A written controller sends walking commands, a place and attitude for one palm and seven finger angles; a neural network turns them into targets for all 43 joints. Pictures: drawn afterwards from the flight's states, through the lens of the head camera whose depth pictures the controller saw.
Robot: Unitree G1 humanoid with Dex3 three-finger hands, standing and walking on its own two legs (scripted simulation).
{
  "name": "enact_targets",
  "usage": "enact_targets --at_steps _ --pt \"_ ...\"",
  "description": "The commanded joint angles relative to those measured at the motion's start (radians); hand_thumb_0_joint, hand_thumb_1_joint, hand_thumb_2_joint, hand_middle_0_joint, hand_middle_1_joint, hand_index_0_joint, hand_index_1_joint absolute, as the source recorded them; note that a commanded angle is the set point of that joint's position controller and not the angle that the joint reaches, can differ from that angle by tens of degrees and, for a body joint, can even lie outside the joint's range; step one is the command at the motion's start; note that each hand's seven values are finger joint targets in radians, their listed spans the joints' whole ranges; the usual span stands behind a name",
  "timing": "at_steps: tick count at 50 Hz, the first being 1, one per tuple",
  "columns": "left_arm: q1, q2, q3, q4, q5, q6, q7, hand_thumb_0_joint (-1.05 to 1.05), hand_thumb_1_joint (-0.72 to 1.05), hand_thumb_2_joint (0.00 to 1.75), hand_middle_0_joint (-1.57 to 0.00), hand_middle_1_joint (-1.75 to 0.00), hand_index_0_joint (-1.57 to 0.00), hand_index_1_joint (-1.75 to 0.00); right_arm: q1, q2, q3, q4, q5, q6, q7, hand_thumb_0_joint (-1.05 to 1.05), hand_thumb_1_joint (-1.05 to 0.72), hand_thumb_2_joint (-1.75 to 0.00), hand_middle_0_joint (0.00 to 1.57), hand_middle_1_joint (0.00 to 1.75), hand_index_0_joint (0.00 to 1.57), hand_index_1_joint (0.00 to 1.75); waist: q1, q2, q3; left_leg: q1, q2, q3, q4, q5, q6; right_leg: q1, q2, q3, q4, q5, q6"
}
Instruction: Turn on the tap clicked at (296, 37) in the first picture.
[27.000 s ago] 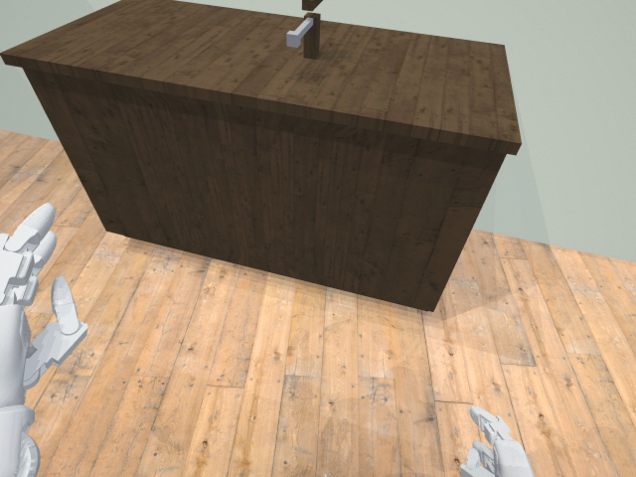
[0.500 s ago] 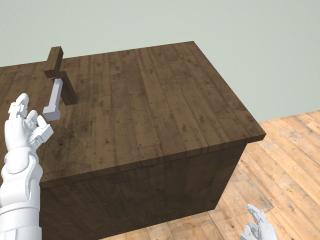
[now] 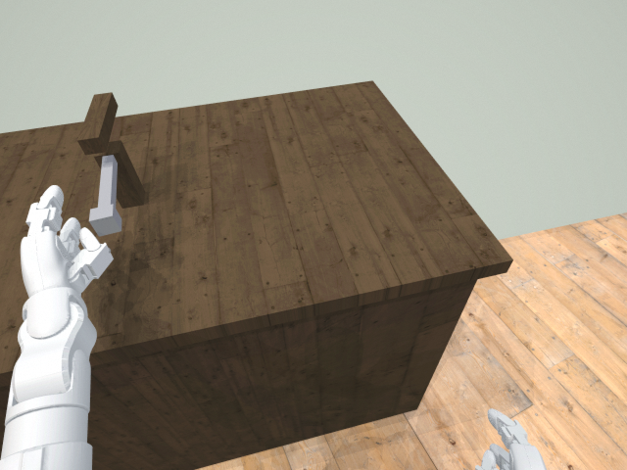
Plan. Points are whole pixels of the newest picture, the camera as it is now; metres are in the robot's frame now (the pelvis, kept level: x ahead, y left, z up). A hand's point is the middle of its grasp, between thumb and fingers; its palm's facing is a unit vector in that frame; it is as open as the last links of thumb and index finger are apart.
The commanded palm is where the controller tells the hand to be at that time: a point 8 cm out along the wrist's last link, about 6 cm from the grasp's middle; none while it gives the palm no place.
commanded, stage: push the lever round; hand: left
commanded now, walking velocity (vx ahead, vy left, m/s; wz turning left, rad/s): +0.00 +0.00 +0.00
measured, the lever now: (106, 220) +0.37 +0.31 +0.14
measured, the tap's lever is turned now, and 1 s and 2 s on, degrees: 6 18 40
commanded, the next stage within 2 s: none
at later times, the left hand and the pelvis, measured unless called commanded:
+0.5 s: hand (139, 245) +0.33 +0.25 +0.14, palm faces +0.60 -0.80 -0.04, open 7.7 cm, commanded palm +0.29 +0.28 +0.14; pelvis -0.01 +0.00 +0.00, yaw +0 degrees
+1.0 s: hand (176, 226) +0.36 +0.21 +0.14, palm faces +0.68 -0.73 -0.05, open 7.9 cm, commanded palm +0.32 +0.23 +0.14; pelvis -0.01 +0.00 +0.00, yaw +0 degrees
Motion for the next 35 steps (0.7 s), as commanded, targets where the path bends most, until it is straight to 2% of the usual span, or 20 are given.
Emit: enact_targets --at_steps 1,3,5,6,8,10,11,14,15,18,20,21,22,24,25,28,30,32,34,35 --pt "-0.319 0.208 0.032 -0.256 0.001 -0.077 0.025 0.00 0.90 0.90 -0.15 -0.15 -0.15 -0.15 -0.113 -0.113 -0.037 -0.152 -0.004 -0.054 -0.004 0.00 -0.90 -0.90 0.20 0.30 0.20 0.30 -0.005 -0.024 -0.211 0.027 -0.006 -0.007 -0.061 0.215 0.030 0.115 -0.029 0.052 -0.078 0.214 0.032" --pt "-0.306 0.192 0.017 -0.252 0.003 -0.070 0.041 0.00 0.90 0.90 -0.15 -0.15 -0.15 -0.15 -0.122 -0.112 -0.037 -0.154 -0.004 -0.053 -0.003 0.00 -0.90 -0.90 0.20 0.30 0.20 0.30 -0.003 -0.035 -0.204 0.018 -0.008 -0.005 -0.061 0.200 0.031 0.111 -0.030 0.054 -0.082 0.201 0.034" --pt "-0.342 0.213 0.030 -0.245 0.018 -0.060 0.064 0.00 0.90 0.90 -0.15 -0.15 -0.15 -0.15 -0.130 -0.111 -0.032 -0.146 -0.003 -0.046 -0.005 0.00 -0.90 -0.90 0.20 0.30 0.20 0.30 -0.005 0.005 -0.180 0.010 -0.007 -0.008 -0.065 0.174 0.029 0.094 -0.032 0.056 -0.086 0.162 0.032" --pt "-0.379 0.193 0.003 -0.259 0.023 -0.058 0.074 0.00 0.90 0.90 -0.15 -0.15 -0.15 -0.15 -0.131 -0.111 -0.032 -0.148 -0.006 -0.045 -0.005 0.00 -0.90 -0.90 0.20 0.30 0.20 0.30 -0.014 -0.004 -0.191 0.014 -0.010 -0.009 -0.066 0.162 0.030 0.090 -0.032 0.058 -0.087 0.147 0.033" --pt "-0.368 0.162 -0.019 -0.260 0.027 -0.055 0.092 0.00 0.90 0.90 -0.15 -0.15 -0.15 -0.15 -0.135 -0.109 -0.034 -0.149 -0.010 -0.045 -0.003 0.00 -0.90 -0.90 0.20 0.30 0.20 0.30 -0.011 -0.025 -0.204 0.019 -0.009 -0.008 -0.064 0.170 0.030 0.099 -0.031 0.057 -0.087 0.155 0.033" --pt "-0.359 0.159 -0.017 -0.297 0.040 -0.058 0.114 0.00 0.90 0.90 -0.15 -0.15 -0.15 -0.15 -0.141 -0.106 -0.034 -0.151 -0.013 -0.042 -0.001 0.00 -0.90 -0.90 0.20 0.30 0.20 0.30 -0.002 0.012 -0.227 0.036 -0.009 -0.009 -0.060 0.201 0.025 0.111 -0.032 0.054 -0.076 0.183 0.028" --pt "-0.350 0.135 -0.035 -0.299 0.040 -0.057 0.123 0.00 0.90 0.90 -0.15 -0.15 -0.15 -0.15 -0.139 -0.105 -0.035 -0.153 -0.016 -0.040 0.002 0.00 -0.90 -0.90 0.20 0.30 0.20 0.30 -0.003 -0.008 -0.242 0.038 -0.009 -0.011 -0.060 0.210 0.024 0.116 -0.031 0.051 -0.071 0.193 0.029" --pt "-0.379 0.127 -0.042 -0.261 0.041 -0.040 0.147 0.00 0.90 0.90 -0.15 -0.15 -0.15 -0.15 -0.149 -0.105 -0.032 -0.143 -0.016 -0.029 0.000 0.00 -0.90 -0.90 0.20 0.30 0.20 0.30 -0.013 -0.046 -0.207 0.014 -0.010 -0.008 -0.061 0.172 0.026 0.103 -0.031 0.054 -0.087 0.160 0.034" --pt "-0.396 0.132 -0.038 -0.270 0.049 -0.039 0.160 0.00 0.90 0.90 -0.15 -0.15 -0.15 -0.15 -0.160 -0.104 -0.030 -0.144 -0.015 -0.025 -0.002 0.00 -0.90 -0.90 0.20 0.30 0.20 0.30 -0.012 -0.031 -0.193 0.013 -0.008 -0.010 -0.065 0.161 0.027 0.095 -0.032 0.054 -0.088 0.140 0.033" --pt "-0.398 0.085 -0.075 -0.287 0.061 -0.032 0.195 0.00 0.90 0.90 -0.15 -0.15 -0.15 -0.15 -0.166 -0.099 -0.032 -0.149 -0.024 -0.021 0.003 0.00 -0.90 -0.90 0.20 0.30 0.20 0.30 -0.006 -0.015 -0.225 0.029 -0.012 -0.008 -0.060 0.184 0.024 0.105 -0.032 0.055 -0.082 0.163 0.031" --pt "-0.390 0.101 -0.052 -0.285 0.069 -0.027 0.215 0.00 0.90 0.90 -0.15 -0.15 -0.15 -0.15 -0.167 -0.100 -0.033 -0.144 -0.026 -0.013 0.004 0.00 -0.90 -0.90 0.20 0.30 0.20 0.30 -0.001 -0.040 -0.233 0.026 -0.010 -0.011 -0.060 0.202 0.023 0.120 -0.032 0.051 -0.076 0.181 0.030" --pt "-0.395 0.076 -0.075 -0.298 0.073 -0.027 0.223 0.00 0.90 0.90 -0.15 -0.15 -0.15 -0.15 -0.168 -0.097 -0.034 -0.149 -0.028 -0.010 0.006 0.00 -0.90 -0.90 0.20 0.30 0.20 0.30 -0.004 -0.041 -0.247 0.033 -0.009 -0.007 -0.057 0.216 0.022 0.126 -0.034 0.051 -0.072 0.197 0.032" --pt "-0.374 0.067 -0.078 -0.293 0.073 -0.022 0.231 0.00 0.90 0.90 -0.15 -0.15 -0.15 -0.15 -0.172 -0.095 -0.036 -0.151 -0.028 -0.006 0.008 0.00 -0.90 -0.90 0.20 0.30 0.20 0.30 0.001 -0.040 -0.246 0.030 -0.009 -0.004 -0.056 0.220 0.021 0.129 -0.033 0.051 -0.073 0.203 0.032" --pt "-0.403 0.054 -0.094 -0.274 0.079 -0.007 0.247 0.00 0.90 0.90 -0.15 -0.15 -0.15 -0.15 -0.177 -0.095 -0.032 -0.146 -0.028 0.004 0.008 0.00 -0.90 -0.90 0.20 0.30 0.20 0.30 -0.009 -0.054 -0.213 0.016 -0.010 -0.004 -0.058 0.203 0.022 0.116 -0.035 0.051 -0.082 0.187 0.033" --pt "-0.416 0.071 -0.072 -0.272 0.084 -0.003 0.259 0.00 0.90 0.90 -0.15 -0.15 -0.15 -0.15 -0.180 -0.094 -0.032 -0.142 -0.028 0.008 0.007 0.00 -0.90 -0.90 0.20 0.30 0.20 0.30 -0.006 -0.040 -0.206 0.017 -0.008 -0.008 -0.062 0.197 0.021 0.113 -0.033 0.050 -0.083 0.173 0.031" --pt "-0.432 0.031 -0.109 -0.276 0.094 0.008 0.291 0.00 0.90 0.90 -0.15 -0.15 -0.15 -0.15 -0.190 -0.090 -0.033 -0.146 -0.033 0.014 0.009 0.00 -0.90 -0.90 0.20 0.30 0.20 0.30 -0.009 -0.053 -0.219 0.019 -0.009 -0.004 -0.060 0.185 0.022 0.112 -0.035 0.053 -0.089 0.156 0.034" --pt "-0.450 0.052 -0.087 -0.273 0.105 0.013 0.315 0.00 0.90 0.90 -0.15 -0.15 -0.15 -0.15 -0.196 -0.089 -0.032 -0.140 -0.034 0.023 0.009 0.00 -0.90 -0.90 0.20 0.30 0.20 0.30 -0.006 -0.018 -0.213 0.019 -0.008 -0.006 -0.064 0.183 0.019 0.109 -0.035 0.055 -0.089 0.146 0.029" --pt "-0.471 -0.001 -0.140 -0.285 0.115 0.013 0.332 0.00 0.90 0.90 -0.15 -0.15 -0.15 -0.15 -0.200 -0.084 -0.034 -0.144 -0.038 0.025 0.013 0.00 -0.90 -0.90 0.20 0.30 0.20 0.30 -0.012 -0.024 -0.225 0.028 -0.007 -0.007 -0.061 0.193 0.017 0.107 -0.034 0.051 -0.084 0.149 0.030" --pt "-0.477 -0.013 -0.146 -0.274 0.119 0.015 0.355 0.00 0.90 0.90 -0.15 -0.15 -0.15 -0.15 -0.196 -0.085 -0.037 -0.139 -0.044 0.028 0.014 0.00 -0.90 -0.90 0.20 0.30 0.20 0.30 -0.013 -0.046 -0.239 0.029 -0.009 -0.005 -0.059 0.193 0.019 0.115 -0.034 0.054 -0.088 0.153 0.031" --pt "-0.472 0.010 -0.118 -0.270 0.124 0.017 0.366 0.00 0.90 0.90 -0.15 -0.15 -0.15 -0.15 -0.199 -0.086 -0.039 -0.135 -0.042 0.033 0.013 0.00 -0.90 -0.90 0.20 0.30 0.20 0.30 -0.008 -0.036 -0.238 0.028 -0.006 -0.007 -0.062 0.195 0.017 0.116 -0.032 0.051 -0.087 0.147 0.028"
